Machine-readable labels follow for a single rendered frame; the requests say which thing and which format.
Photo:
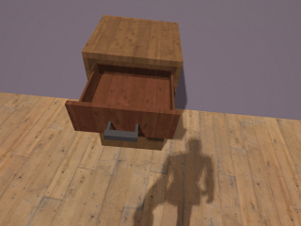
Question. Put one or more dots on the handle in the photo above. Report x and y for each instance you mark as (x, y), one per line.
(120, 135)

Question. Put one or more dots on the drawer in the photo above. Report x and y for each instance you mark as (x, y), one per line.
(126, 96)

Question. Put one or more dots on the cabinet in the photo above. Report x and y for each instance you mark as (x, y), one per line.
(140, 43)

